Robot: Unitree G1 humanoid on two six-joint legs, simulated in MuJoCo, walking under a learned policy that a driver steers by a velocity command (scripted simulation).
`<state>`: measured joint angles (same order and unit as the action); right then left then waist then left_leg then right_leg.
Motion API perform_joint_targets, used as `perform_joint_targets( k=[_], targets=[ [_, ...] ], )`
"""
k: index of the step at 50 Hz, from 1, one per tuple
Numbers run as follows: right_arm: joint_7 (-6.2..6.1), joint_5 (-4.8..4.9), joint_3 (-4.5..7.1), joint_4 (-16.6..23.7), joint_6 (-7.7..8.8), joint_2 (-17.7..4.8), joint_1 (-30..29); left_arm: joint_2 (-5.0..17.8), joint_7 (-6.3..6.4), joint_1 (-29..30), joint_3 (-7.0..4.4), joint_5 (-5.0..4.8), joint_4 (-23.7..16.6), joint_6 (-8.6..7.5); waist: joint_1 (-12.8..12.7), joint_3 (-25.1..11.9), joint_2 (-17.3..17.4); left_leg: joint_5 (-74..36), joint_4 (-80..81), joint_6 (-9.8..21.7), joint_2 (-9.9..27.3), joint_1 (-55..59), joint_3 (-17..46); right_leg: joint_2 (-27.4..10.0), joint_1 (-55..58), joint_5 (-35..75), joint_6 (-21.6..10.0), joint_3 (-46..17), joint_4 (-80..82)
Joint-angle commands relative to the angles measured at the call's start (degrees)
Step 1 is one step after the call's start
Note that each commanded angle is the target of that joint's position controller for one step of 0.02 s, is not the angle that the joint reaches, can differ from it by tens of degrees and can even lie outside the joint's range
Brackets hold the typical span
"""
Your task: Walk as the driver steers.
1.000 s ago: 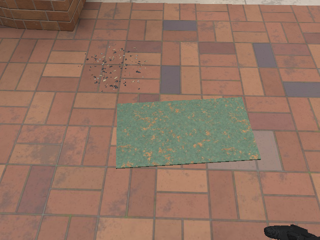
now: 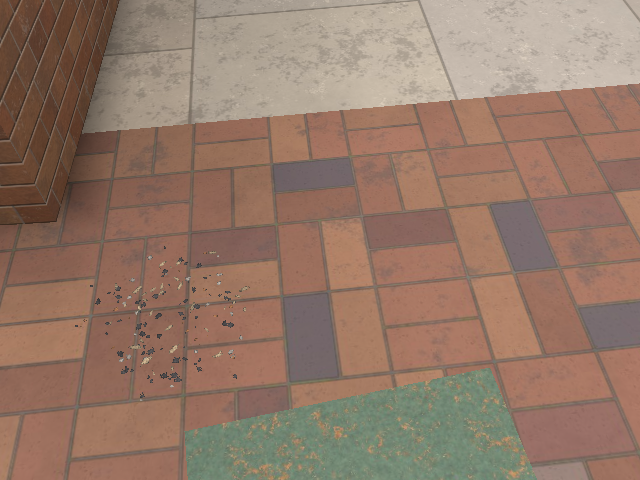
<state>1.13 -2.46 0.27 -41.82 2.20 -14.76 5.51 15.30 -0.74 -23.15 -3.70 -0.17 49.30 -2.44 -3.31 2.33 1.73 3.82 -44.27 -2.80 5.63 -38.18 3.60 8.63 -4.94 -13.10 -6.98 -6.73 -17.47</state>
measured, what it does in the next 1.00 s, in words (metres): walks ahead, turning right: left foot, then right foot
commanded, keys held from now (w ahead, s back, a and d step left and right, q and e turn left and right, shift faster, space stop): w+e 0.04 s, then e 0.96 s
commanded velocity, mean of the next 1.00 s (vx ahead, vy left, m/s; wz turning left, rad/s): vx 0.14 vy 0.00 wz -0.59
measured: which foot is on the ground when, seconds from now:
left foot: up 0.00-0.14, down 0.16-0.62, up 0.64-1.00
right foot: down 0.00-0.16, up 0.18-0.60, down 0.62-1.00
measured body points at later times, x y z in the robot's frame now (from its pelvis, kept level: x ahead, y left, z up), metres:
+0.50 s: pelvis +0.17 +0.04 +0.00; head +0.20 +0.04 +0.45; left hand +0.38 +0.26 -0.12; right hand +0.17 -0.24 -0.12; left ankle +0.23 +0.13 -0.74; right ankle +0.17 -0.09 -0.69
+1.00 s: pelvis +0.17 +0.02 +0.00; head +0.19 -0.01 +0.44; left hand +0.42 +0.19 -0.11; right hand +0.12 -0.28 -0.12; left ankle +0.25 +0.13 -0.71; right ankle +0.16 -0.07 -0.74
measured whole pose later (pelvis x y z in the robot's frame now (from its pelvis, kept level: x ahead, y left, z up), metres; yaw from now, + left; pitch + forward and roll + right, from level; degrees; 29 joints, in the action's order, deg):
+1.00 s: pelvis +0.17 +0.02 +0.00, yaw -36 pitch +1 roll +1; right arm -1.1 -0.9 2.7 -40.8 -3.4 -16.1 10.6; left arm 16.8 -0.6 -13.9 -3.8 1.2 39.1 2.8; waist -1.4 2.7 0.1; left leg 23.8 -46.9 -1.6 -1.1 -24.0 2.5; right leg 6.8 -17.8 -9.2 -3.9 -8.7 -26.5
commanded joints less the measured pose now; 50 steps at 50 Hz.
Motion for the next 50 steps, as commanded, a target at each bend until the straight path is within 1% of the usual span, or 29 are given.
perform_joint_targets(
  k=[1,3,4,6,7,8,9,10,11,12,13,14,17,21,24,28,29,30,31,32,33,34,35,36,38,39,41,46,50],
  targets=[
    [0.14,0.49,0.47,5.76,0.99,-3.83,-7.55,9.32,0.64,-4.42,-2.32,0.41,-2.47,-0.31,-1.93,-0.90,-5.51,-3.16,5.35,-0.19,-3.80,1.77,-3.38,-13.27,0.66,25.12,-5.33,-11.24,1.64],
    [-0.01,0.70,0.42,6.70,1.52,-4.39,-9.04,9.70,1.05,-4.63,-2.45,0.94,-2.78,-0.07,-2.06,-0.56,-5.64,-1.43,8.94,0.59,-5.12,3.18,-2.79,-14.07,2.88,29.84,-4.74,-12.88,-1.62],
    [-0.22,0.72,0.53,6.49,1.88,-4.90,-7.57,9.91,1.37,-3.73,-2.54,1.07,-3.14,0.09,-1.08,-0.87,-5.85,-0.25,11.45,1.25,-6.02,6.41,-2.30,-13.91,2.89,33.38,-3.49,-13.33,-4.05],
    [-1.07,0.72,1.29,4.12,2.78,-7.07,0.51,10.59,1.63,-0.49,-2.72,0.97,-4.19,0.02,2.62,-3.86,-6.60,0.85,16.66,3.17,-8.43,18.44,-2.02,-11.81,1.04,40.97,-0.18,-13.71,-11.69],
    [-1.71,0.40,1.77,2.71,3.69,-8.48,6.91,10.50,1.27,1.24,-2.65,0.11,-4.59,-0.41,6.34,-7.08,-4.92,-5.92,21.25,4.74,-6.38,28.58,-1.19,-8.71,-2.05,39.78,1.64,-11.77,-20.33],
    [-2.63,-0.57,2.64,2.23,4.27,-12.47,14.99,6.99,0.96,1.07,-1.68,-1.05,-6.77,-1.00,8.78,-15.16,0.41,-16.76,18.88,7.74,6.63,43.79,8.64,-5.99,-10.33,20.98,3.42,-8.58,-34.68],
    [-2.54,-0.61,3.78,3.16,3.12,-16.64,15.21,2.58,1.83,-8.53,-0.82,-3.00,-7.74,-0.43,4.87,-24.69,13.31,-40.28,16.12,16.92,25.08,56.93,27.49,2.59,-23.64,-26.48,4.71,-0.13,-51.38],
    [-2.13,1.29,3.59,3.26,1.92,-12.15,14.85,8.61,2.48,-8.90,-1.71,0.21,-5.70,0.76,4.41,-23.93,5.07,-41.76,15.02,17.92,22.65,51.59,28.29,-2.64,-25.62,-23.69,4.39,0.46,-56.36],
    [-2.24,1.50,2.46,3.94,1.71,-7.71,11.45,8.78,2.21,-4.66,-2.04,0.74,-5.80,1.41,4.08,-17.61,3.27,-36.85,17.06,17.16,19.56,45.36,21.29,-3.89,-26.94,-18.98,5.08,0.81,-57.46],
    [-2.24,1.39,1.53,4.14,1.53,-4.60,8.36,8.07,1.70,-1.30,-1.91,1.26,-6.24,2.00,3.52,-11.69,1.56,-33.13,20.02,14.85,15.38,39.06,14.12,-5.97,-27.53,-15.87,5.97,1.77,-55.09],
    [-2.51,1.34,1.25,4.17,1.44,-3.96,7.01,7.49,0.92,0.56,-1.99,1.65,-6.71,2.81,3.08,-8.69,4.25,-30.48,22.11,13.36,12.57,35.17,9.59,-7.19,-27.22,-13.85,6.74,2.10,-53.33],
    [-2.68,1.40,1.41,3.80,1.29,-4.62,6.46,6.72,0.18,0.17,-1.89,1.88,-6.70,3.79,2.32,-6.76,6.30,-30.41,23.95,13.31,10.75,31.13,6.02,-7.15,-25.56,-12.58,7.69,3.07,-53.19],
    [-2.56,1.21,2.19,3.15,1.54,-6.15,6.66,5.48,-0.62,0.62,-1.72,1.31,-7.75,5.07,0.85,-7.52,5.91,-31.57,25.64,14.54,10.45,27.63,0.87,-6.63,-23.50,-9.46,8.39,4.13,-51.86],
    [-2.72,1.01,2.70,2.83,0.75,-6.69,6.30,4.50,-1.24,6.01,-1.07,1.74,-10.49,6.13,1.08,-6.25,6.56,-20.66,27.68,14.66,11.04,25.48,-3.55,-9.04,-23.84,-4.76,8.27,5.79,-43.44],
    [-2.47,0.85,3.34,2.69,0.01,-7.96,6.38,3.78,-1.94,9.80,-0.34,1.55,-12.34,6.42,2.07,-5.76,7.44,-11.80,27.43,13.65,10.76,23.17,-6.76,-9.84,-18.57,-3.42,7.45,7.80,-33.80],
    [-2.06,0.79,4.53,2.13,-1.53,-10.47,8.81,4.77,-1.96,13.06,-0.36,1.25,-14.56,6.13,4.12,-5.33,7.94,-3.56,24.28,12.40,12.86,25.18,-6.75,-8.84,-14.63,-7.92,5.99,10.55,-24.42],
    [-2.05,1.02,4.79,2.01,-1.97,-10.97,8.81,4.65,-1.93,12.85,-0.37,1.18,-14.83,5.77,3.82,-5.11,7.38,-1.70,22.22,11.39,12.81,25.30,-7.27,-8.41,-12.64,-7.43,5.34,11.03,-20.12],
    [-2.08,1.31,4.96,1.73,-2.48,-11.07,8.90,4.49,-1.78,11.43,-0.41,1.29,-14.48,5.16,2.91,-5.20,5.66,1.09,18.51,9.43,11.83,24.23,-8.77,-7.39,-8.83,-4.73,4.54,11.42,-13.85],
    [-1.97,0.92,4.93,0.77,-3.00,-10.02,11.77,5.73,-1.19,9.17,-0.76,1.75,-13.53,4.29,2.57,-5.76,0.00,5.79,11.73,6.24,9.70,21.66,-11.05,-8.18,-4.09,-0.71,3.79,7.36,-6.93],
    [-1.51,0.21,4.07,1.95,-3.66,-5.93,14.42,11.54,-0.27,8.05,-1.82,2.20,-14.20,3.41,3.68,-5.47,-16.43,24.72,-4.71,1.98,3.20,11.85,-16.05,-23.08,0.39,10.87,0.97,-12.64,-0.07],
    [-2.41,0.71,3.50,5.43,-4.76,-5.54,9.78,17.84,-0.03,6.11,-3.73,1.45,-15.04,3.65,0.92,-3.72,-19.17,34.84,-13.40,0.32,-5.21,2.18,-9.93,-31.65,-2.74,23.18,-8.62,-24.78,0.60],
    [-2.59,0.85,3.85,5.28,-5.37,-7.20,7.22,15.13,0.18,3.18,-3.46,1.00,-13.69,3.92,-0.46,-4.14,-12.27,32.09,-18.99,0.21,-3.45,2.18,-4.56,-29.16,-2.24,26.43,-10.69,-20.53,-0.78],
    [-2.43,1.73,3.89,4.93,-5.28,-6.62,7.23,12.42,0.54,6.16,-2.49,0.88,-13.52,4.15,1.67,-2.45,-11.00,27.27,-19.47,0.45,-3.08,2.35,-2.96,-25.33,-3.85,25.85,-9.45,-15.39,-1.31],
    [-2.40,1.85,3.95,4.06,-4.76,-6.66,7.85,10.71,0.78,10.02,-2.04,0.99,-13.99,4.46,3.53,-2.08,-9.58,22.78,-17.40,0.57,-2.51,3.30,-2.05,-21.28,-4.59,22.77,-7.01,-11.72,-1.06],
    [-2.11,0.68,4.43,2.71,-4.50,-7.90,9.67,8.60,1.06,12.98,-1.41,0.56,-14.93,4.44,4.43,-4.95,-9.97,18.99,-18.35,0.48,-3.76,5.80,-3.03,-18.01,-3.55,27.21,-5.76,-8.90,-2.16],
    [-1.92,0.73,4.46,2.57,-4.63,-7.71,9.86,8.65,0.90,12.22,-1.42,0.47,-14.70,4.29,4.41,-6.30,-8.44,18.70,-18.47,0.36,-4.25,6.51,-2.85,-17.93,-3.01,28.37,-5.87,-8.99,-2.53],
    [-1.83,1.18,4.17,3.03,-4.98,-6.57,8.66,9.48,0.69,10.40,-1.83,0.51,-14.08,4.00,3.67,-6.73,-7.00,18.55,-15.76,0.13,-4.59,6.21,-2.36,-18.02,-1.96,25.22,-6.25,-10.62,-2.31],
    [-2.18,1.33,3.67,4.61,-5.21,-5.81,5.01,10.44,0.60,7.82,-2.49,1.17,-13.40,4.44,1.52,-5.19,-8.77,19.70,-6.47,0.69,-5.81,7.47,-1.24,-18.03,-2.89,12.49,-7.32,-16.69,-1.43],
    [-2.51,1.94,3.35,5.23,-4.56,-5.76,4.89,11.20,0.12,8.66,-2.97,1.59,-13.34,4.80,1.67,-5.52,-8.99,20.76,0.40,1.92,-8.07,13.92,-1.16,-16.95,-6.13,13.08,-6.53,-20.44,-2.66]
  ],
)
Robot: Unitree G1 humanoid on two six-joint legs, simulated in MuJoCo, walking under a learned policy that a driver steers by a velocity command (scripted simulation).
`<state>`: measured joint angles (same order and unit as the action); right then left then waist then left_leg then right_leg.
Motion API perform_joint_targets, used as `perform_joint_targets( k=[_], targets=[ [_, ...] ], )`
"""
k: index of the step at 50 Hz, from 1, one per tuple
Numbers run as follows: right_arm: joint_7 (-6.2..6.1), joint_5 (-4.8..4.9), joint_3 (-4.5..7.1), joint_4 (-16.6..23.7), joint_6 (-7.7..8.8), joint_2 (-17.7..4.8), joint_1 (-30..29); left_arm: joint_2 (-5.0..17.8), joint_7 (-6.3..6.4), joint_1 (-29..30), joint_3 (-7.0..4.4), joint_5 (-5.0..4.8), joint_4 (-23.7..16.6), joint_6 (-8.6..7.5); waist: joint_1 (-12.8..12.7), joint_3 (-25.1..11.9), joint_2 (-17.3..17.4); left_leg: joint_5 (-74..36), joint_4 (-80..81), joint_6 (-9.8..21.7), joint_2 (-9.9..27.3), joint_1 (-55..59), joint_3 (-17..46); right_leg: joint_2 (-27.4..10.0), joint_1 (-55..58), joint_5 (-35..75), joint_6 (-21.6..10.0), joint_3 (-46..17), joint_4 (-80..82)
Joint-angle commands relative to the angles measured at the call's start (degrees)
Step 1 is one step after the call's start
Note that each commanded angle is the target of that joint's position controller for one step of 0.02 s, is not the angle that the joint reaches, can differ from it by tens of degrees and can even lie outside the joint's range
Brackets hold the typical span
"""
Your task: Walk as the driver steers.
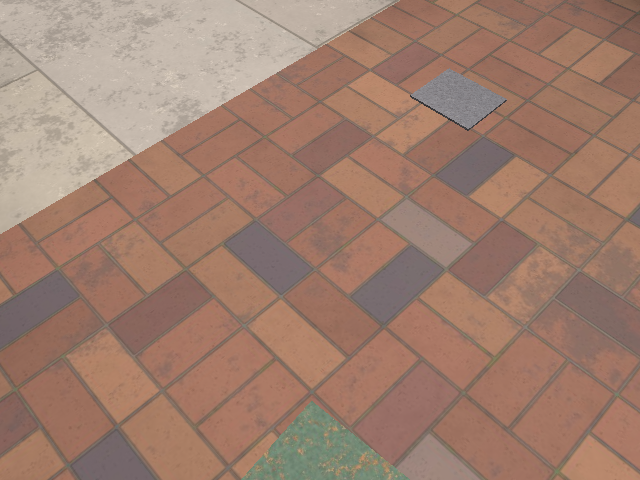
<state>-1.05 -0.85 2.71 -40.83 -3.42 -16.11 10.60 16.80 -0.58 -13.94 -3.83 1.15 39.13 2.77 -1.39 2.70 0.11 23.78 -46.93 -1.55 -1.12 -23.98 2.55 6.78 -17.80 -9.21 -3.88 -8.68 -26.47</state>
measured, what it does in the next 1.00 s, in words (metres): steps on the spot, turning right: left foot, then right foot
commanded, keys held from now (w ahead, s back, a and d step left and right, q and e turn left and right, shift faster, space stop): e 0.34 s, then no key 0.66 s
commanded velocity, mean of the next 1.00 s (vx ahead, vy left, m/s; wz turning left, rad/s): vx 0.00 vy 0.00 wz -0.34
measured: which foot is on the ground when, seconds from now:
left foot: up 0.00-0.08, down 0.10-0.54, up 0.56-0.86, down 0.88-1.00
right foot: down 0.00-0.10, up 0.12-0.52, down 0.54-1.00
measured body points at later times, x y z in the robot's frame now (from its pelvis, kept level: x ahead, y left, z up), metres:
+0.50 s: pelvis -0.03 +0.02 +0.00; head +0.00 +0.01 +0.45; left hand +0.18 +0.24 -0.11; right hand +0.01 -0.28 -0.11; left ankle +0.01 +0.12 -0.74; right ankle -0.08 -0.08 -0.72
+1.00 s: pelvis -0.05 +0.01 +0.00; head -0.04 +0.01 +0.45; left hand +0.13 +0.21 -0.13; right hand -0.07 -0.26 -0.13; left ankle -0.02 +0.12 -0.74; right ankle -0.07 -0.08 -0.74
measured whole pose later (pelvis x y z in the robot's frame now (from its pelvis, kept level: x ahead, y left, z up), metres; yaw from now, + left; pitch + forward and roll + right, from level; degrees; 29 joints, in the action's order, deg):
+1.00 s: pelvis -0.05 +0.01 +0.00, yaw -18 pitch -2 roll +0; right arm -1.0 -0.8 0.8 -52.1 -1.1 -13.1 14.7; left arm 12.8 1.0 -10.3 0.0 0.7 52.1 0.7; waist 0.5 2.1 -0.5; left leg 14.5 -24.1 -0.1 0.4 -7.9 0.2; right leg 4.1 -9.4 -11.6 -2.9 -1.9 -23.0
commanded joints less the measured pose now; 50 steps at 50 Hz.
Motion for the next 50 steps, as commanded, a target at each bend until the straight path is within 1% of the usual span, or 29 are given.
perform_joint_targets(
  k=[1,4,5,6,7,8,9,10,11,13,18,23,25,26,27,28,29,30,31,33,34,37,41,43,44,45,46,47,50],
  targets=[
    [-0.45,0.54,0.85,4.28,1.25,-4.47,0.36,9.73,-0.18,-0.01,-2.91,0.28,-3.17,-0.32,0.03,-6.06,-7.63,1.00,5.28,1.08,-1.94,1.77,-0.05,-14.73,6.11,9.97,-9.10,-19.63,6.06],
    [-1.24,0.73,0.66,3.24,2.12,-4.08,5.40,9.24,-0.31,3.23,-2.92,-0.50,-3.24,-0.09,3.46,-5.93,-7.10,-5.33,21.04,2.61,-3.02,12.95,-0.33,-11.57,1.31,6.82,-4.93,-21.03,4.13],
    [-1.82,0.25,1.15,2.88,2.58,-6.06,6.94,7.73,-0.02,3.28,-2.53,-1.07,-3.43,-0.25,3.99,-5.84,-4.21,-6.92,28.38,3.61,1.32,18.64,3.13,-8.47,-3.43,-1.26,-1.63,-18.99,1.39],
    [-2.27,-0.56,1.88,3.94,2.69,-10.84,6.01,3.21,0.22,-0.50,-1.55,-1.15,-3.49,-0.47,1.63,-6.66,7.76,-1.37,34.23,6.69,16.08,23.12,16.75,-1.78,-9.53,-16.90,1.99,-9.67,-10.74],
    [-1.71,-0.97,2.74,5.40,2.32,-14.45,1.08,6.34,0.74,0.48,-2.43,-0.03,-3.82,-0.46,1.65,-1.92,13.78,-6.14,36.67,12.94,23.94,14.15,26.32,4.63,-15.67,-23.02,3.33,1.50,-21.46],
    [-1.32,-1.00,2.09,5.53,2.36,-10.87,0.87,9.39,0.62,1.41,-3.32,1.26,-3.17,-0.34,1.09,-0.94,7.72,-12.82,34.74,14.77,22.94,10.73,22.42,0.01,-12.85,-21.15,3.70,0.29,-30.72],
    [-1.05,-0.47,1.06,5.85,2.54,-7.39,-1.94,9.00,0.06,-0.14,-3.54,0.98,-1.77,-0.10,-0.74,-0.72,5.49,-17.54,33.25,13.76,19.09,9.49,16.27,-0.10,-11.46,-18.04,3.76,0.57,-35.10],
    [-0.93,-0.46,0.68,6.39,2.56,-6.17,-4.08,8.35,-0.43,-2.04,-3.45,0.57,-0.62,0.32,-1.82,-0.93,5.52,-21.33,32.20,12.36,15.70,10.10,10.71,-0.23,-11.14,-15.45,4.32,1.33,-38.70],
    [-1.26,-0.37,0.65,6.61,2.68,-6.03,-4.72,7.94,-1.03,-2.98,-3.38,0.33,-0.08,0.70,-1.91,-1.77,7.35,-24.23,31.30,11.97,14.05,12.29,7.48,-0.56,-12.12,-13.84,4.94,2.42,-41.40],
    [-1.39,-0.45,0.69,6.37,2.75,-5.84,-2.63,7.15,-1.59,-1.92,-2.91,-0.22,-0.04,1.02,-0.17,-2.45,7.49,-29.11,29.94,12.22,13.15,16.37,3.97,-1.39,-13.85,-13.41,6.41,4.28,-40.92],
    [-1.26,-0.46,1.72,3.89,2.88,-7.58,4.08,4.95,-1.94,3.50,-1.65,-0.41,-1.92,1.61,3.87,-3.50,8.51,-33.50,27.69,13.96,16.26,23.80,2.84,-3.64,-13.73,-16.35,7.49,6.25,-30.03],
    [0.27,-0.71,2.22,2.49,2.75,-9.29,2.94,3.63,-1.28,3.17,-0.35,-1.19,-2.09,1.26,3.40,-4.96,11.50,-38.22,24.19,13.75,16.22,18.67,0.65,-3.21,-0.88,-18.69,4.76,10.31,-14.38],
    [0.64,-0.01,2.20,1.72,2.26,-9.52,2.04,2.90,-0.79,0.38,0.12,-0.93,-0.87,0.56,1.06,-5.19,10.24,-38.28,20.54,11.88,15.09,16.34,-0.72,-2.86,5.67,-10.15,3.31,11.58,-1.44],
    [0.74,0.42,2.06,1.05,2.08,-9.08,2.72,3.38,-0.39,-0.59,0.33,-0.11,-0.29,-0.11,0.02,-5.04,7.86,-34.22,18.20,8.96,14.10,12.89,-1.95,-3.63,11.03,-1.20,2.69,9.93,8.44],
    [1.03,0.21,1.33,1.18,2.05,-6.12,5.00,6.76,0.01,-0.83,-0.05,1.06,-0.51,-0.91,0.91,-6.79,-1.42,-21.53,11.01,4.90,10.71,5.77,-5.11,-12.72,18.30,0.27,1.34,-2.49,13.31],
    [1.16,0.19,-0.26,4.00,1.89,-1.16,4.20,12.65,0.18,1.27,-0.93,0.28,-1.78,-1.34,1.95,-4.78,-15.04,6.38,6.85,1.30,2.08,-2.58,-8.86,-26.70,15.89,21.11,-5.72,-17.24,11.88],
    [0.35,0.19,0.41,2.84,0.77,-4.48,1.25,9.23,0.54,-1.11,-0.49,0.11,-0.40,-1.83,-1.61,-5.41,-10.02,10.11,0.18,1.15,4.04,1.09,-2.59,-26.88,12.08,22.07,-10.47,-14.26,9.75],
    [0.58,0.81,0.73,2.14,0.25,-5.05,1.71,6.24,0.68,1.90,0.70,0.04,-0.16,-2.02,0.58,-3.58,-8.41,7.85,-2.16,1.34,3.68,0.98,-1.60,-23.98,10.86,20.56,-10.48,-10.38,10.12],
    [0.78,0.87,0.93,0.92,0.22,-5.34,2.52,4.48,0.89,5.10,1.43,0.15,-0.14,-1.93,1.92,-2.16,-7.73,4.59,-1.68,1.37,3.88,1.26,-1.13,-20.82,9.75,18.00,-8.47,-7.00,10.76],
    [0.95,-0.24,1.31,-1.15,0.25,-5.95,4.93,4.11,1.60,6.01,1.79,-0.15,0.53,-2.23,2.61,-2.61,-9.25,0.72,-2.06,0.88,3.00,1.97,-2.13,-17.27,11.52,23.98,-6.78,-3.04,9.63],
    [0.98,-0.32,1.18,-2.00,0.24,-5.44,5.72,3.81,1.64,5.34,2.00,-0.24,1.02,-2.33,2.52,-3.68,-8.05,0.37,-1.94,0.56,2.56,2.94,-2.32,-16.94,12.19,25.95,-6.75,-2.11,9.02],
    [0.82,0.16,0.43,-2.91,0.04,-3.27,4.74,3.61,1.63,4.42,2.24,-0.18,2.77,-2.56,1.68,-3.56,-7.05,0.24,3.85,0.10,2.38,5.22,-2.40,-16.69,12.04,21.69,-6.84,-1.96,8.72],
    [-0.12,0.50,0.17,-4.60,0.12,-2.96,4.70,4.05,1.82,4.31,2.17,0.12,5.07,-2.47,1.06,-2.88,-7.50,-1.02,13.50,0.75,1.26,9.46,-2.97,-16.76,10.01,14.04,-6.98,-4.73,8.10],
    [-0.56,0.31,-0.32,-6.39,0.83,-1.81,7.04,3.84,2.06,5.90,2.27,-0.45,5.95,-2.44,3.21,-3.19,-5.36,-11.77,24.88,1.54,1.54,16.34,-3.07,-15.49,6.95,9.19,-4.76,-4.67,6.96],
    [-0.78,-0.29,-0.32,-6.95,1.52,-2.75,7.30,2.84,2.10,5.34,2.60,-0.58,6.43,-2.72,3.19,-3.92,-3.50,-17.29,27.43,1.91,4.23,21.20,0.16,-14.68,3.89,5.31,-2.57,-5.01,7.00],
    [-0.84,-0.91,-0.35,-7.05,2.28,-4.42,7.52,1.87,1.95,4.32,2.86,-0.45,6.97,-2.95,2.40,-4.31,-1.04,-20.49,28.50,2.70,8.77,23.60,4.80,-12.63,1.81,1.76,-0.95,-3.77,5.91],
    [-0.45,0.08,0.21,-7.86,2.54,-6.80,3.97,1.33,1.63,2.52,2.60,-0.76,7.99,-2.73,-0.91,-0.86,5.64,-21.35,26.45,4.20,9.04,16.13,5.16,-8.21,4.84,-0.28,-0.31,0.08,8.57],
    [0.11,0.21,-0.30,-7.86,2.96,-4.17,3.15,2.78,1.78,3.31,2.41,-0.39,9.76,-2.58,0.96,-0.87,3.97,-18.20,27.63,4.08,8.43,13.41,4.75,-8.34,8.88,0.81,0.11,0.36,7.92],
    [-0.16,0.16,-0.72,-10.23,3.50,-3.29,4.56,3.32,1.75,3.21,1.89,-0.48,12.36,-2.57,1.54,-0.74,4.04,-15.50,28.93,3.19,6.71,12.90,3.27,-9.41,10.89,3.80,-0.31,0.02,6.95]
  ],
)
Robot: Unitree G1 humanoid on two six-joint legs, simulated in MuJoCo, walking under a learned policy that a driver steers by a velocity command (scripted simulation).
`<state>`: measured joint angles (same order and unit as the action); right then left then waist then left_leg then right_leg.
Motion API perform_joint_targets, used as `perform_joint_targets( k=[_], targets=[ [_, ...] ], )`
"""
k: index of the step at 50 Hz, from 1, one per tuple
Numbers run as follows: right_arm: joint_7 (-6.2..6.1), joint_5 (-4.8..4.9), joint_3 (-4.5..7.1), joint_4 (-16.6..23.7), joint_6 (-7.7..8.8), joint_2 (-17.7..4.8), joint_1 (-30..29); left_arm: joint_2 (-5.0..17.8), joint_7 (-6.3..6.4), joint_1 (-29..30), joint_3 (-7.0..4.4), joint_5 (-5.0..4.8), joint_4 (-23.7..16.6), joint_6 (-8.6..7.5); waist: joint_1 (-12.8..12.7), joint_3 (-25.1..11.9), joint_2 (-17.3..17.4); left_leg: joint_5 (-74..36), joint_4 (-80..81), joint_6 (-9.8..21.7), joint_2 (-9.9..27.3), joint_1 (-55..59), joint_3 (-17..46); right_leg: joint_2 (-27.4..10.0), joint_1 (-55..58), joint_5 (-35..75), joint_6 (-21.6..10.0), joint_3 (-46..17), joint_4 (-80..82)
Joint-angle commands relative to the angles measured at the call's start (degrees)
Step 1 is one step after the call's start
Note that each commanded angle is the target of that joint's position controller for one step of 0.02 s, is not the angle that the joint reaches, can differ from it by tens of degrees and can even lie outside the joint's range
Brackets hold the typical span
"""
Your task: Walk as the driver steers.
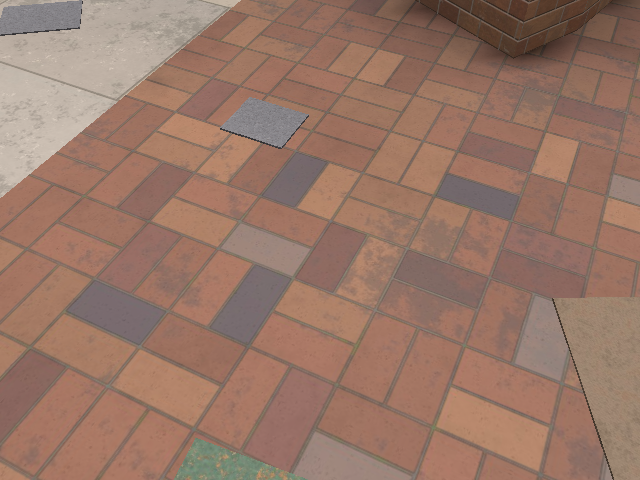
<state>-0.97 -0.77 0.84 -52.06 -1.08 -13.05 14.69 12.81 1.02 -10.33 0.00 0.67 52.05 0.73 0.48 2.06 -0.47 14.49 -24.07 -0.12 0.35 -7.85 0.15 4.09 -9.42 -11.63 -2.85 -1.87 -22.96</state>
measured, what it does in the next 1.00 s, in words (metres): lifts its left foot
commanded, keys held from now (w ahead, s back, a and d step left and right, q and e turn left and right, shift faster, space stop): no key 0.46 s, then w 0.22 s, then s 0.32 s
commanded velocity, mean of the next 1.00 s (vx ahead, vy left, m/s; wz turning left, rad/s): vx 0.05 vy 0.00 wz -0.01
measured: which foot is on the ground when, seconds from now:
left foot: down 0.00-0.76, up 0.78-1.00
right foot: down 0.00-1.00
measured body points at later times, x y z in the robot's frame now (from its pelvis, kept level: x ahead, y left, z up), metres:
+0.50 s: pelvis +0.00 +0.02 +0.00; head +0.00 +0.02 +0.45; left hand +0.00 +0.25 -0.16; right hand +0.01 -0.22 -0.15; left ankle -0.02 +0.12 -0.74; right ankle +0.01 -0.09 -0.74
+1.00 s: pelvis +0.07 -0.03 +0.00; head +0.10 -0.03 +0.45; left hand +0.07 +0.18 -0.16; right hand +0.10 -0.25 -0.17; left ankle +0.08 +0.09 -0.73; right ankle +0.04 -0.09 -0.74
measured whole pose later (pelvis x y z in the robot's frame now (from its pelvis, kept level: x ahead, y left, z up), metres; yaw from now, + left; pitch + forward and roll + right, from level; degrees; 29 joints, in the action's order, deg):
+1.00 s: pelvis +0.07 -0.03 +0.00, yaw +0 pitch -1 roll +0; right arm -3.0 0.4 0.4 -61.6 -1.3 -9.0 12.5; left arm 6.4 3.5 -16.1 1.8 0.7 62.9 -1.4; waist 0.2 4.7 1.2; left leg 19.7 -36.2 0.3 0.8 -15.7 -1.2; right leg 3.9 -7.0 -16.1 -4.9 3.0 -24.5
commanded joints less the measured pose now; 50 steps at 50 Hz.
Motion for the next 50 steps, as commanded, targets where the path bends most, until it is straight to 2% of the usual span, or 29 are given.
perform_joint_targets(
  k=[1,4,9,23,24,26,27,28,30,31,32,34,35,36,37,38,39,40,41,42,45,47,50],
  targets=[
    [-0.39,0.15,1.16,0.29,1.20,-6.36,0.68,6.76,0.15,-0.76,-1.80,0.04,0.21,-0.64,-0.37,-0.15,4.28,-5.83,6.10,1.87,5.17,-2.47,5.61,-6.96,1.87,6.02,-1.28,-6.95,3.88],
    [-0.56,0.06,0.95,-1.30,1.12,-5.65,0.75,5.98,0.41,-1.43,-1.62,-0.08,3.00,-0.74,-0.17,0.63,2.12,-4.57,6.24,2.33,5.27,-1.69,5.71,-6.78,0.26,4.42,-0.78,-6.88,4.98],
    [-0.76,0.04,0.66,-3.91,1.19,-5.20,0.94,5.57,0.69,-2.56,-1.41,-0.13,6.59,-0.68,-0.17,0.96,1.02,-3.62,6.53,2.79,5.22,-1.79,5.87,-6.82,-0.09,4.01,-0.31,-6.77,5.61],
    [-1.07,0.10,-0.49,-9.37,1.42,-2.66,2.96,3.55,1.21,-5.89,-0.45,-0.17,12.74,-0.72,-0.54,1.48,1.09,-4.20,6.60,3.01,4.66,-2.82,5.73,-7.32,0.02,4.97,0.03,-6.17,5.10],
    [-1.06,0.03,-0.47,-9.78,1.37,-2.62,3.72,3.26,1.21,-6.51,-0.38,-0.14,13.07,-0.68,-0.49,0.27,1.26,0.95,7.02,3.17,4.16,-2.49,5.66,-6.70,0.26,0.45,-0.12,-5.78,5.04],
    [-0.96,-0.11,0.50,-9.75,0.83,-4.73,4.45,4.24,1.11,-6.79,-0.98,0.08,12.73,-0.32,-0.22,1.68,2.82,18.12,6.76,4.97,3.14,-4.43,6.84,-3.87,-3.46,-14.87,-1.50,-3.87,1.19],
    [-0.80,-0.24,0.85,-9.57,0.51,-5.28,5.02,4.26,0.86,-6.25,-1.18,0.48,12.15,-0.15,0.22,4.05,3.74,26.12,7.84,6.41,4.07,-5.91,9.26,-2.93,-7.55,-21.24,-2.15,-3.45,-0.89],
    [-0.72,-0.22,1.12,-9.73,0.35,-5.49,6.70,3.37,0.56,-5.01,-1.11,0.80,11.22,-0.22,1.11,6.36,5.08,31.16,9.77,8.07,6.20,-5.82,12.97,-2.15,-11.97,-22.97,-2.33,-2.69,-3.94],
    [-0.89,-0.32,2.04,-10.96,0.56,-6.59,10.08,0.05,-0.18,-3.10,-0.48,1.57,9.40,-1.22,2.01,7.64,9.89,34.10,15.80,12.25,14.15,-2.97,23.04,-1.39,-16.59,-13.49,-1.36,3.23,-14.52],
    [-0.82,-0.44,2.29,-10.93,0.90,-6.42,10.15,0.76,-0.45,-2.05,-0.67,1.73,8.55,-1.88,2.07,7.85,8.94,31.36,17.48,13.49,16.39,-3.67,25.04,-3.24,-17.22,-11.41,-1.16,3.38,-17.81],
    [-0.65,-0.70,2.53,-10.61,1.35,-6.62,9.42,1.53,-0.76,-1.75,-0.97,1.50,7.90,-2.50,1.53,7.23,7.80,28.15,17.60,13.63,16.56,-3.45,24.60,-4.01,-17.39,-12.69,-1.16,3.00,-19.04],
    [-0.35,-0.59,2.94,-9.88,2.05,-6.86,7.13,1.17,-1.39,-3.20,-1.16,0.99,7.43,-3.51,-0.23,6.42,7.31,24.08,15.81,12.46,14.32,-5.02,19.74,-4.08,-13.38,-13.67,-1.54,3.91,-14.71],
    [-0.41,-0.33,2.78,-9.62,2.13,-6.02,5.11,-0.46,-1.13,-6.06,-0.93,0.56,8.43,-3.90,-2.06,7.20,6.91,18.20,12.68,10.94,11.55,-8.74,15.28,-3.19,-6.74,-9.59,-1.84,5.25,-8.01],
    [-0.50,-0.20,2.49,-9.66,2.15,-4.59,4.53,-1.57,-0.51,-10.17,-0.91,0.14,10.37,-4.19,-3.52,6.91,5.41,10.14,7.74,9.31,8.44,-11.74,11.11,-1.13,0.81,-4.59,-1.68,6.36,-1.78],
    [-0.66,-0.45,1.83,-9.85,2.57,-2.32,5.27,-0.54,0.29,-13.19,-1.29,0.30,11.49,-4.50,-4.02,5.79,2.48,1.45,0.88,7.10,5.89,-14.01,7.27,-2.67,6.81,-1.29,-1.13,3.03,2.03],
    [-0.65,-0.69,0.87,-9.44,3.02,0.66,6.61,3.09,1.02,-17.17,-1.84,1.04,11.77,-4.97,-4.10,2.35,-5.71,3.51,-10.17,4.01,1.71,-17.03,1.65,-13.66,12.02,5.10,-1.49,-10.45,7.54],
    [-0.92,0.33,0.18,-9.27,2.56,2.99,9.00,6.45,1.27,-19.10,-2.03,0.32,12.40,-4.37,-3.55,0.38,-13.33,14.87,-15.69,1.83,-1.61,-18.16,-2.74,-22.93,10.57,21.94,-7.28,-20.16,8.04],
    [-1.32,0.38,0.68,-9.98,1.80,0.21,7.73,1.02,1.44,-16.14,-0.33,0.69,11.86,-4.38,-2.05,1.64,-6.77,17.46,-18.60,1.33,0.98,-15.08,0.33,-23.10,7.90,35.81,-9.35,-18.32,5.08],
    [-1.53,0.67,0.45,-10.36,1.36,1.06,7.54,-0.19,1.52,-13.02,0.43,0.81,10.95,-4.69,-0.95,1.31,-4.57,16.69,-19.13,0.83,1.18,-13.34,1.08,-21.48,7.24,46.99,-9.40,-14.00,3.13],
    [-1.63,0.91,0.10,-10.88,1.06,1.85,7.72,0.35,1.81,-10.86,0.64,0.83,10.38,-4.63,0.05,0.29,-3.91,15.19,-18.56,0.32,1.54,-11.91,1.16,-19.39,8.29,54.31,-8.29,-10.06,1.65],
    [-1.59,1.31,-0.01,-11.24,0.15,1.07,7.75,1.33,2.47,-9.40,1.07,0.04,10.11,-3.68,1.28,-2.44,-5.97,9.13,-15.00,-0.13,0.79,-8.05,-0.47,-15.95,9.47,63.93,-4.90,-4.12,-0.82],
    [-1.96,1.48,0.08,-10.64,-0.34,0.46,6.10,2.15,2.67,-9.35,0.81,-0.18,10.07,-2.88,0.97,-2.04,-6.08,6.07,-13.47,-0.07,0.24,-8.13,-1.49,-15.35,9.03,64.41,-4.91,-2.95,-1.87],
    [-2.59,0.92,0.28,-8.69,-0.46,-0.03,2.96,3.37,3.07,-8.68,-0.23,-0.06,9.51,-1.54,0.55,-1.63,-5.44,2.05,-11.57,0.88,0.04,-9.19,-2.43,-15.50,7.64,61.67,-6.50,-2.95,-3.87]
  ],
)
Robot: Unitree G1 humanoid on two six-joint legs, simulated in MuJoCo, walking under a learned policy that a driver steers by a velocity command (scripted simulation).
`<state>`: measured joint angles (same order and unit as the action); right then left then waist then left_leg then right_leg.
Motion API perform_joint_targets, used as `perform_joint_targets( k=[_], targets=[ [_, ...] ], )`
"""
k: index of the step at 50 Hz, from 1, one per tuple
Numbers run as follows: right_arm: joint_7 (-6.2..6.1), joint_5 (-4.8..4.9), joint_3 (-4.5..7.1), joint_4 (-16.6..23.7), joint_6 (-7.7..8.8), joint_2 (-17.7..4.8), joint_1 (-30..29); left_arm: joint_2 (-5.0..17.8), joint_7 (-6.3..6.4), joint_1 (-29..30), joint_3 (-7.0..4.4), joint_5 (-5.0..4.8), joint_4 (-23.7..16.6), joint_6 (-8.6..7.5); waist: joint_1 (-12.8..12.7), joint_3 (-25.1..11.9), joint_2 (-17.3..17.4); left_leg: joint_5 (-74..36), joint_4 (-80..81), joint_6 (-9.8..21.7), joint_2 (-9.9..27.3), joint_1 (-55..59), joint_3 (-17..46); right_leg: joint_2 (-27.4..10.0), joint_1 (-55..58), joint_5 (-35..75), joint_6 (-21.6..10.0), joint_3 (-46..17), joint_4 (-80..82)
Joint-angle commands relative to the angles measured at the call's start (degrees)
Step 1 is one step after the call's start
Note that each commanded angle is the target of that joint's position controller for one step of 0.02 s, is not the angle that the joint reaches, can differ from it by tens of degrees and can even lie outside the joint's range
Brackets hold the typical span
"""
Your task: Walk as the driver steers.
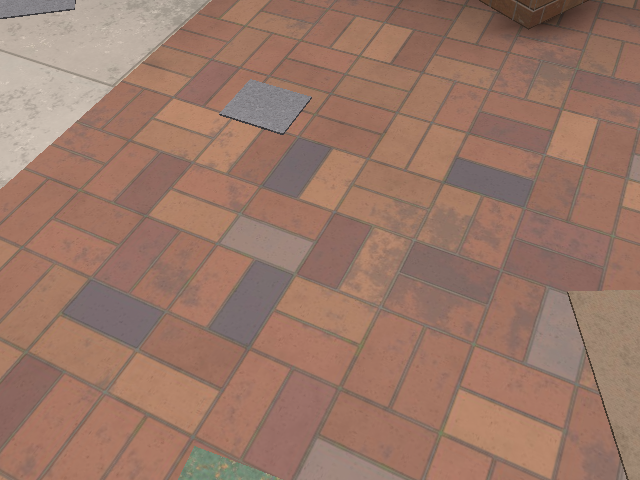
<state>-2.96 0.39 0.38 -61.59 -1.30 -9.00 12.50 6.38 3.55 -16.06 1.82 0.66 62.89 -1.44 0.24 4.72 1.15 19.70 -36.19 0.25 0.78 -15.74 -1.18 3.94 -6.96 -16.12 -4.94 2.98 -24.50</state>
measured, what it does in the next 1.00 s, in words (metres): walks ahead: left foot, then left foot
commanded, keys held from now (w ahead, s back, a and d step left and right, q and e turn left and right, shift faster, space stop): s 0.08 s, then w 0.64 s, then no key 0.28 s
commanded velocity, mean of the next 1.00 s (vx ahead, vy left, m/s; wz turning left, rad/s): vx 0.24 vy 0.00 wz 0.00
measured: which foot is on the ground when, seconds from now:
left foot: up 0.00-0.04, down 0.06-0.26, up 0.28-0.68, down 0.70-1.00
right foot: down 0.00-0.72, up 0.74-1.00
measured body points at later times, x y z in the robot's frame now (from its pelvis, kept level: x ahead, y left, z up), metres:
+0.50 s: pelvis +0.06 +0.01 +0.01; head +0.07 +0.00 +0.46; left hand -0.07 +0.23 -0.13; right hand +0.18 -0.23 -0.14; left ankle +0.12 +0.14 -0.69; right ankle -0.03 -0.07 -0.74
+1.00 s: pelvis +0.28 +0.08 +0.01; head +0.31 +0.10 +0.45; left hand +0.34 +0.31 -0.15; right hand +0.25 -0.14 -0.14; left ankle +0.27 +0.14 -0.74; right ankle +0.35 -0.05 -0.68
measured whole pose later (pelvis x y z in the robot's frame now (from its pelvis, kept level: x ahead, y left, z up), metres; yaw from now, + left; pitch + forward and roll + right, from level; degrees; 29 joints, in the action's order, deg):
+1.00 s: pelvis +0.28 +0.08 +0.01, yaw +0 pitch -1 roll +0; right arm -0.6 -1.2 0.7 -61.0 4.7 -8.3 20.8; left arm 10.5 0.3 -10.7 -2.5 1.6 57.8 -1.9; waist 0.3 4.6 -2.0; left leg 11.2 -18.2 5.6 -3.4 -6.6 -6.4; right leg -2.1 -30.6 -12.8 -2.4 1.0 -50.4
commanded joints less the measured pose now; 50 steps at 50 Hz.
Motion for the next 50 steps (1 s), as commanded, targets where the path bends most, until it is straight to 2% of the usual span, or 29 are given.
perform_joint_targets(
  k=[1,3,4,5,6,7,8,9,10,12,13,14,15,16,17,19,23,27,30,32,34,35,36,37,38,39,42,45,50],
  targets=[
    [-0.73,-0.47,0.85,1.35,-0.23,-4.27,4.73,10.24,0.58,-2.70,-2.50,0.02,-1.57,1.09,0.87,-4.45,-6.70,-5.14,1.55,1.04,-0.30,-0.91,-1.31,-15.32,4.19,63.95,-4.78,-7.87,-3.22],
    [-0.87,-1.01,1.21,2.19,-0.08,-5.44,4.68,11.12,0.58,-2.08,-3.55,0.12,-2.39,1.97,1.06,-5.00,-5.08,-16.25,3.65,2.36,0.99,2.12,-0.89,-14.30,0.05,54.36,-4.42,-7.62,-5.63],
    [-0.88,-1.29,1.70,2.77,0.05,-7.39,4.47,11.15,0.54,-2.58,-4.10,0.21,-3.12,2.34,0.24,-5.76,-2.16,-30.40,2.49,3.53,3.51,4.48,1.32,-12.03,-3.18,43.67,-3.62,-6.66,-7.72],
    [-0.63,-1.37,2.01,2.57,-0.23,-8.13,5.27,8.72,0.49,-5.20,-4.02,0.25,-2.83,2.72,-0.36,-8.71,3.28,-40.28,3.31,6.66,7.29,8.10,5.27,-8.23,-5.73,24.35,-2.38,-4.88,-9.75],
    [-0.48,-1.77,1.63,2.45,-0.41,-6.84,6.38,5.53,0.40,-5.85,-3.41,0.20,-2.20,3.22,0.80,-9.65,7.32,-36.31,9.91,10.83,12.98,8.29,11.89,-4.11,-7.22,3.55,-0.33,-3.24,-12.63],
    [-0.45,-2.24,0.48,1.80,-0.26,-4.13,6.43,2.64,0.07,-6.44,-2.71,0.43,-1.27,3.67,0.53,-8.40,8.85,-22.00,16.67,12.97,16.72,4.97,16.77,-2.34,-5.85,-8.90,0.93,-2.69,-12.09],
    [-0.38,-2.44,0.59,1.56,-0.35,-4.86,4.38,2.13,-0.43,-7.81,-2.57,0.93,-0.60,3.62,-0.81,-5.85,10.03,-1.54,19.97,12.75,16.04,1.32,18.47,-2.35,-4.82,-12.61,0.74,-2.60,-11.51],
    [-0.07,-2.15,1.46,1.50,-0.61,-6.94,3.71,3.94,-1.03,-7.17,-2.92,1.40,-0.63,3.20,-0.98,-1.84,8.87,16.61,22.52,11.42,13.84,-2.43,18.57,-1.99,-5.28,-14.31,0.04,-1.82,-10.81],
    [0.20,-1.64,2.28,1.75,-0.80,-9.14,2.58,5.03,-1.63,-7.22,-3.16,1.68,-0.76,2.59,-1.62,1.61,8.64,25.45,24.31,10.23,12.65,-5.95,18.45,-1.69,-4.83,-14.66,-0.55,-1.17,-10.09],
    [0.92,-0.45,2.71,3.57,-0.64,-9.32,-2.00,4.77,-2.26,-11.43,-2.97,1.50,0.58,1.48,-4.68,4.79,4.48,25.73,22.46,7.75,9.41,-13.47,14.25,-2.46,1.43,-13.62,-2.17,-2.88,-2.73],
    [1.39,0.11,2.53,5.32,-0.26,-7.91,-5.04,6.10,-2.02,-14.74,-3.20,1.32,1.54,0.84,-6.09,5.74,-2.37,21.26,14.83,5.70,5.17,-17.06,9.10,-6.26,3.58,-19.20,-3.79,-10.66,5.73],
    [1.86,0.14,2.08,7.26,0.46,-5.36,-8.46,9.42,-1.65,-18.61,-4.12,0.72,2.63,0.06,-7.41,6.03,-11.10,11.44,0.24,3.29,-1.81,-21.90,0.47,-15.02,6.92,-27.74,-6.32,-25.21,16.04],
    [2.06,-1.26,2.17,8.38,0.99,-5.73,-10.10,11.80,-1.50,-17.79,-4.85,1.16,2.33,-0.33,-6.90,8.32,-11.97,7.28,-8.73,3.10,-2.32,-25.83,-1.58,-22.29,7.22,-27.27,-8.24,-33.49,21.16],
    [2.45,-2.01,2.60,7.87,1.41,-6.92,-8.80,11.06,-1.37,-14.94,-4.78,1.12,1.21,-0.58,-4.40,8.18,-5.51,4.09,-12.73,3.61,-0.22,-25.65,1.36,-22.11,5.52,-25.90,-8.53,-32.20,21.90],
    [3.07,-2.05,2.64,7.47,2.00,-6.20,-6.70,11.56,-1.35,-13.16,-4.93,0.93,0.54,-1.06,-2.58,7.33,-5.16,2.04,-14.13,3.83,0.61,-24.78,2.02,-21.53,4.84,-23.50,-8.67,-30.35,22.22],
    [4.07,-2.29,3.04,6.83,2.98,-6.36,-5.67,9.54,-1.54,-12.11,-4.55,0.50,0.19,-2.36,-1.31,5.77,-4.67,-2.23,-15.85,3.31,1.63,-24.59,1.21,-18.56,7.41,-12.90,-7.53,-23.17,22.11],
    [4.76,-2.22,3.03,8.37,3.18,-5.00,-9.20,7.96,-1.74,-16.90,-4.05,0.59,1.57,-3.77,-2.40,3.32,-5.27,-7.59,-14.63,1.82,1.92,-26.65,-1.30,-16.17,11.32,2.11,-7.29,-15.15,20.12],
    [4.94,-1.95,2.37,11.91,3.18,-4.18,-16.19,8.64,-1.88,-19.36,-3.88,0.93,1.96,-4.10,-4.24,4.15,-7.26,-9.50,-7.07,1.47,1.57,-24.43,-3.62,-15.97,9.78,13.49,-7.60,-11.35,17.94],
    [4.90,-1.74,2.32,13.63,3.36,-4.94,-17.75,9.93,-1.96,-19.42,-4.10,1.02,2.00,-4.23,-4.09,4.17,-8.49,-8.55,-2.00,3.03,0.76,-19.80,-4.97,-16.76,9.38,21.02,-6.99,-9.68,15.46],
    [4.52,-1.58,2.73,13.43,3.64,-5.80,-14.30,10.99,-2.05,-17.29,-4.34,0.94,1.60,-4.29,-1.67,2.96,-8.62,-7.50,1.10,4.96,-0.96,-11.58,-6.20,-17.16,7.52,30.93,-5.69,-7.88,11.48],
    [3.62,-1.42,4.24,8.94,4.43,-7.85,-0.11,12.04,-2.33,-15.13,-4.59,0.50,1.34,-4.22,4.81,-4.03,-5.76,-9.71,6.57,7.02,-4.55,6.81,-7.52,-14.32,4.62,45.13,-3.40,-3.65,-4.86],
    [2.97,-2.22,5.46,6.13,5.07,-10.71,9.73,11.69,-2.55,-14.67,-4.41,0.35,0.70,-4.27,8.40,-9.63,-3.79,-6.70,7.30,8.56,0.31,20.92,-2.08,-11.74,-4.38,36.27,-2.09,-1.84,-18.01],
    [2.67,-3.58,6.83,5.41,5.34,-17.17,17.66,5.60,-3.14,-17.72,-3.19,-0.89,-1.55,-4.16,8.18,-17.61,8.43,9.23,13.96,13.58,18.84,34.80,25.31,-4.36,-20.81,4.06,0.66,1.43,-39.78],
    [3.11,-2.05,6.79,5.18,4.66,-17.37,15.31,7.83,-3.43,-17.77,-4.29,-0.40,-1.28,-4.16,6.54,-18.11,8.61,6.10,24.76,16.91,23.42,30.01,43.26,-0.37,-26.31,-11.74,0.34,-5.27,-50.03],
    [3.17,-1.29,5.86,6.43,4.66,-14.49,7.20,8.52,-3.30,-13.75,-4.74,-0.04,-2.51,-3.67,2.23,-8.11,4.14,0.41,23.69,15.91,22.07,21.16,33.41,-4.51,-28.69,-7.13,-0.04,-6.13,-52.99],
    [3.49,-0.89,4.64,7.56,5.32,-9.92,2.49,7.63,-3.37,-10.70,-4.53,0.46,-2.95,-3.79,1.13,-3.65,-0.35,-12.93,23.59,15.01,19.58,12.80,24.14,-6.39,-26.47,-3.03,0.18,-5.62,-50.51],
    [3.14,-1.21,2.44,5.61,6.83,-3.79,2.67,5.22,-3.31,-12.31,-4.70,1.56,-1.92,-2.01,-2.87,-2.81,1.71,-42.15,22.48,11.30,12.94,4.01,7.29,-7.92,-17.35,-2.25,1.33,-4.33,-43.14],
    [2.81,-1.59,2.00,3.98,7.50,-5.34,6.11,5.01,-3.38,-10.65,-4.98,1.31,-2.42,-0.60,-4.13,-4.00,2.97,-56.23,21.11,11.38,11.37,4.72,2.47,-6.08,-17.23,0.08,2.27,-2.86,-37.73],
    [1.82,-1.48,0.70,2.75,6.48,-5.25,8.66,4.32,-3.04,-0.55,-4.00,0.65,-4.65,0.17,-2.15,-4.04,4.82,-56.51,19.54,9.54,9.24,6.41,-1.20,-5.08,-15.45,6.52,2.88,-0.14,-20.29]
  ],
)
